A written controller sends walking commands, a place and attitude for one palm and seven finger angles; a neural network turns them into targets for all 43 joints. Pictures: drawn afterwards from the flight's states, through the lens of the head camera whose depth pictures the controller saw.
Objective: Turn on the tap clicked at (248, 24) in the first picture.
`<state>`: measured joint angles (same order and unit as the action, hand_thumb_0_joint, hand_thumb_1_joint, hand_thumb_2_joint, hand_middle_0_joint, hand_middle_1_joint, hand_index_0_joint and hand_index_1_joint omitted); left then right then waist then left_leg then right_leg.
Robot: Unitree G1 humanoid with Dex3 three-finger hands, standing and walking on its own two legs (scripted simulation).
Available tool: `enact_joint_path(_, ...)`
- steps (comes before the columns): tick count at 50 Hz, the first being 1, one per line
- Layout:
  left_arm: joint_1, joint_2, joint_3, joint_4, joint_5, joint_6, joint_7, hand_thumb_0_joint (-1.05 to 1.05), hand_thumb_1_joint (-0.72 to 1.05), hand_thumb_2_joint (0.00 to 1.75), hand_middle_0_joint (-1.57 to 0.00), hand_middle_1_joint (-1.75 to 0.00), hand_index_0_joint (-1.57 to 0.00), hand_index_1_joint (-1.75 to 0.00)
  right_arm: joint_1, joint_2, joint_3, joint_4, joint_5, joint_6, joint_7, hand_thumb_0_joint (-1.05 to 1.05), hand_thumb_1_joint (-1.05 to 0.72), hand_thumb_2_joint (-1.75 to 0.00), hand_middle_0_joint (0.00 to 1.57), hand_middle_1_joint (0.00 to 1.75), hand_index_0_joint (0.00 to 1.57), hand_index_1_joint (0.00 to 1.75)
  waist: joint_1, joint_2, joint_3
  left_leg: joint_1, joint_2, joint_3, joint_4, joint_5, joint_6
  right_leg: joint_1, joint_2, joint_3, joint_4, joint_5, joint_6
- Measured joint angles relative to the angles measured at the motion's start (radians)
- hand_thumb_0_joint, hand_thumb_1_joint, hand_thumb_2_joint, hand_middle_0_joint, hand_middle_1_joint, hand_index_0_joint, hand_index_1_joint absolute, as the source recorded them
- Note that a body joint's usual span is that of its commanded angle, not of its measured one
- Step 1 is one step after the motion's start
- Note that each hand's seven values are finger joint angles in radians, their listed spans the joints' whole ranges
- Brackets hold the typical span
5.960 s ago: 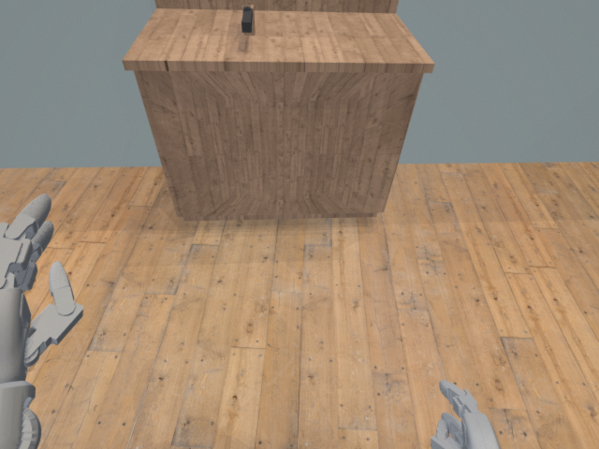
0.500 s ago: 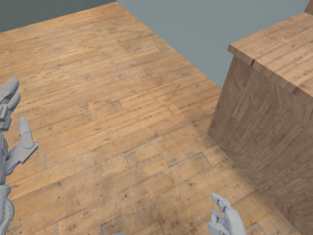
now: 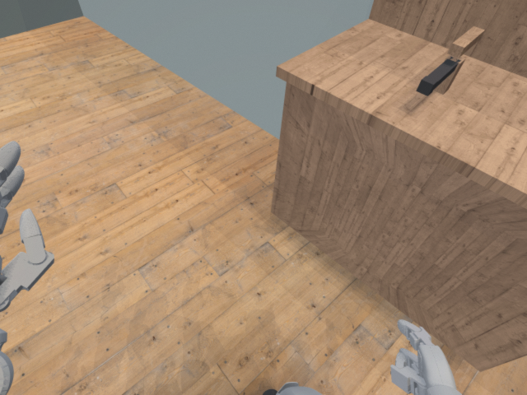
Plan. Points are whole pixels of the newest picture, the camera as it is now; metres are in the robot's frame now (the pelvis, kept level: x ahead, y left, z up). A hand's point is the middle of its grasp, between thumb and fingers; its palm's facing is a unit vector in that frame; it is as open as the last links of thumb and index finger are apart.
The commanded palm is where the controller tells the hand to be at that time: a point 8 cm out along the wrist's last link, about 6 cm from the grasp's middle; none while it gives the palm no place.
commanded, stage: turn to face it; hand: left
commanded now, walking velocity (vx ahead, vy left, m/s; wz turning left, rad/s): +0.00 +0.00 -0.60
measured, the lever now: (426, 85) +0.73 -0.29 +0.11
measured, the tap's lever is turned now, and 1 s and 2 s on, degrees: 0 0 0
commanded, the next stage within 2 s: take the last steps up to it in 1.52 s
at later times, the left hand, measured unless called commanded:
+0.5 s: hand (223, 270) +0.21 +0.07 +0.18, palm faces -0.01 -0.82 -0.57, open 7.4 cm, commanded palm +0.17 +0.15 +0.19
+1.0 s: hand (336, 331) +0.17 -0.04 +0.18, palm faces -0.16 -0.87 -0.47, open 7.4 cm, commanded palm +0.13 +0.05 +0.19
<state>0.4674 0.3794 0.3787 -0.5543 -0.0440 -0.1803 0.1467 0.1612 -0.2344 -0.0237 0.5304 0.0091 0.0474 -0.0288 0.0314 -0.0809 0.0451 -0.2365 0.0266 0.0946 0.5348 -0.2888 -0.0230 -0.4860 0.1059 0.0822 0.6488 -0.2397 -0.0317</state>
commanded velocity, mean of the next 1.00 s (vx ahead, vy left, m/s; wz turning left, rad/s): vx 0.00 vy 0.00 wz -0.60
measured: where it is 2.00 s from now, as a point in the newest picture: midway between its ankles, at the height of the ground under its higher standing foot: outside the picture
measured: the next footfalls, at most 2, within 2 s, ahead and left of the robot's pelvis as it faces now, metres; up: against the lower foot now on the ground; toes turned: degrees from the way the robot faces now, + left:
right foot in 0.26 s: -0.01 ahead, -0.17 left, +0.00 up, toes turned -17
left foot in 0.64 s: +0.01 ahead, +0.05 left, +0.00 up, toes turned -19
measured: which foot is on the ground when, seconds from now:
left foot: down 0.00-0.26, up 0.28-0.62, down 0.64-0.94, up 0.96-1.00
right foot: up 0.00-0.24, down 0.26-0.66, up 0.68-0.92, down 0.94-1.00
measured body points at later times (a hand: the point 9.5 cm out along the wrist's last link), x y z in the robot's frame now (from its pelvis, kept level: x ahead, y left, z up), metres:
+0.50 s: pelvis -0.07 -0.07 +0.00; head +0.00 -0.10 +0.45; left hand +0.21 +0.12 +0.21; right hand -0.01 -0.37 -0.10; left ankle -0.03 +0.08 -0.67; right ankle -0.04 -0.16 -0.73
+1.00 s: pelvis -0.16 -0.08 -0.01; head -0.13 -0.13 +0.43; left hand +0.17 +0.01 +0.20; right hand -0.12 -0.34 -0.12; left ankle -0.05 +0.05 -0.71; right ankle -0.19 -0.18 -0.73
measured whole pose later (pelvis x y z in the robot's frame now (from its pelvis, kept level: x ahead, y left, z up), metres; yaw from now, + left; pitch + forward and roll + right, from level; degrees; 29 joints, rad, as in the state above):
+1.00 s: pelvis -0.16 -0.08 -0.01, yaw -36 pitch -2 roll -1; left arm 0.37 0.39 0.35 -0.52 -0.03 -0.19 0.14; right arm 0.16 -0.16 0.05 0.54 0.02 -0.03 0.01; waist 0.02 0.07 0.15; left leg -0.40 0.21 0.09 0.90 -0.48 -0.09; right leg -0.36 0.00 -0.10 0.71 -0.32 -0.04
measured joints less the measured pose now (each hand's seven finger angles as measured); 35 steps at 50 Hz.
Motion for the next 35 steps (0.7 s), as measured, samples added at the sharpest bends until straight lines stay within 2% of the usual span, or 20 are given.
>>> enact_joint_path(3,-0.019,-0.007,-0.003,0.028,0.023,0.006,-0.005,0.01,0.89,0.90,-0.21,-0.30,-0.21,-0.31,0.011,0.050,0.020,-0.006,0.000,-0.023,0.004,0.01,-0.91,-0.90,0.20,0.29,0.20,0.30,0.014,0.018,0.006,0.017,0.041,0.030,0.016,-0.011,-0.006,-0.077,-0.024,-0.064,0.354,-0.131,0.048)
enact_joint_path(5,-0.032,-0.018,-0.012,0.035,0.024,0.007,-0.005,0.02,0.89,0.90,-0.21,-0.30,-0.21,-0.31,0.024,0.073,0.032,-0.003,0.005,-0.037,0.016,0.01,-0.91,-0.90,0.20,0.29,0.20,0.30,0.025,0.052,0.007,0.027,0.081,0.043,0.018,-0.016,-0.018,-0.070,-0.060,-0.102,0.433,-0.158,0.067)
enact_joint_path(8,-0.048,-0.035,-0.026,0.040,0.021,0.004,0.001,0.02,0.89,0.90,-0.21,-0.30,-0.21,-0.30,0.036,0.095,0.055,0.002,0.012,-0.056,0.032,0.01,-0.90,-0.90,0.21,0.30,0.20,0.30,0.038,0.104,0.018,0.031,0.143,0.073,0.019,-0.011,-0.039,0.007,-0.113,-0.137,0.314,-0.179,0.086)
enact_joint_path(12,-0.083,-0.001,-0.016,0.058,0.019,0.003,-0.001,0.01,0.89,0.90,-0.21,-0.30,-0.20,-0.30,0.046,0.115,0.076,-0.001,0.010,-0.079,0.042,0.01,-0.90,-0.90,0.21,0.30,0.20,0.30,0.029,0.129,0.051,-0.008,0.213,0.103,0.078,-0.023,-0.079,0.143,-0.141,-0.164,0.064,-0.139,0.094)
enact_joint_path(13,-0.092,0.015,-0.009,0.061,0.020,0.004,-0.003,0.01,0.89,0.90,-0.21,-0.30,-0.20,-0.30,0.049,0.115,0.078,-0.004,0.011,-0.084,0.044,0.01,-0.90,-0.90,0.21,0.30,0.20,0.30,0.022,0.127,0.060,-0.030,0.227,0.105,0.115,-0.035,-0.091,0.178,-0.141,-0.168,-0.003,-0.087,0.080)
enact_joint_path(14,-0.107,0.012,-0.012,0.067,0.022,0.003,-0.005,0.01,0.89,0.90,-0.21,-0.30,-0.20,-0.30,0.040,0.104,0.073,0.000,0.013,-0.085,0.046,0.01,-0.90,-0.90,0.21,0.30,0.20,0.30,0.010,0.148,0.083,-0.056,0.253,0.087,0.164,-0.051,-0.081,0.178,-0.118,-0.179,-0.009,-0.063,0.048)
enact_joint_path(15,-0.117,0.007,-0.017,0.068,0.023,0.002,-0.006,0.01,0.89,0.90,-0.21,-0.30,-0.20,-0.30,0.027,0.088,0.068,0.011,0.013,-0.082,0.044,0.01,-0.90,-0.90,0.21,0.30,0.20,0.30,-0.006,0.158,0.104,-0.094,0.246,0.044,0.243,-0.126,-0.073,0.163,-0.107,-0.183,0.010,-0.063,0.022)
enact_joint_path(17,-0.111,0.002,-0.024,0.054,0.014,0.003,-0.010,0.01,0.89,0.90,-0.21,-0.30,-0.21,-0.30,-0.003,0.057,0.052,0.038,0.015,-0.063,0.038,0.01,-0.90,-0.90,0.21,0.30,0.20,0.30,-0.031,0.145,0.135,-0.179,0.177,-0.030,0.447,-0.223,-0.070,0.136,-0.105,-0.167,0.026,-0.064,-0.006)
enact_joint_path(19,-0.054,0.008,-0.013,0.011,-0.001,0.001,-0.016,0.01,0.89,0.90,-0.21,-0.30,-0.21,-0.30,-0.026,0.028,0.035,0.047,0.015,-0.038,0.034,0.01,-0.90,-0.90,0.21,0.30,0.20,0.30,-0.049,0.119,0.150,-0.239,0.117,-0.056,0.593,-0.229,-0.070,0.120,-0.099,-0.133,0.005,-0.040,-0.015)
enact_joint_path(21,0.026,0.025,0.009,-0.040,-0.012,-0.011,-0.017,0.01,0.89,0.90,-0.21,-0.30,-0.21,-0.31,-0.037,0.004,0.016,0.045,0.013,-0.020,0.028,0.01,-0.90,-0.90,0.21,0.30,0.20,0.30,-0.067,0.099,0.151,-0.273,0.082,-0.060,0.640,-0.203,-0.074,0.114,-0.086,-0.105,-0.030,-0.006,-0.020)
enact_joint_path(24,0.112,0.065,0.050,-0.097,-0.020,-0.028,-0.013,0.01,0.88,0.90,-0.22,-0.30,-0.21,-0.31,-0.034,-0.021,-0.014,0.038,0.010,-0.002,0.017,0.01,-0.91,-0.90,0.20,0.29,0.20,0.30,-0.076,0.076,0.136,-0.268,0.056,-0.050,0.548,-0.171,-0.076,0.115,-0.066,-0.074,-0.080,0.037,-0.027)
enact_joint_path(27,0.134,0.096,0.087,-0.123,-0.021,-0.039,-0.005,0.01,0.88,0.90,-0.22,-0.30,-0.22,-0.31,-0.018,-0.039,-0.034,0.031,0.010,0.004,0.010,0.01,-0.91,-0.90,0.20,0.29,0.19,0.30,-0.062,0.059,0.102,-0.220,0.038,-0.042,0.387,-0.164,-0.067,0.104,-0.048,-0.044,-0.101,0.063,-0.030)
enact_joint_path(32,0.095,0.072,0.084,-0.083,-0.014,-0.032,0.004,0.01,0.88,0.90,-0.22,-0.30,-0.21,-0.31,0.007,-0.051,-0.029,0.015,0.013,0.008,0.006,0.01,-0.91,-0.90,0.20,0.29,0.19,0.30,-0.045,0.054,0.025,-0.066,0.019,-0.032,0.064,-0.084,-0.034,0.069,-0.014,-0.007,-0.078,0.075,-0.020)
enact_joint_path(33,0.077,0.065,0.078,-0.064,-0.013,-0.028,0.003,0.01,0.88,0.90,-0.22,-0.30,-0.21,-0.31,0.009,-0.040,-0.027,0.014,0.013,0.006,0.001,0.01,-0.91,-0.90,0.20,0.29,0.19,0.30,-0.040,0.036,0.020,-0.052,0.010,-0.020,0.034,-0.020,-0.019,0.059,-0.018,0.005,-0.053,0.066,-0.015)
enact_joint_path(35,0.041,0.039,0.061,-0.015,0.000,-0.019,0.002,0.01,0.89,0.90,-0.21,-0.30,-0.21,-0.31,0.012,-0.012,-0.015,0.006,0.012,0.003,-0.006,0.01,-0.91,-0.90,0.20,0.29,0.19,0.30,-0.015,0.015,0.018,-0.036,0.013,0.016,0.038,0.008,0.000,0.012,-0.024,0.002,0.099,-0.092,0.015)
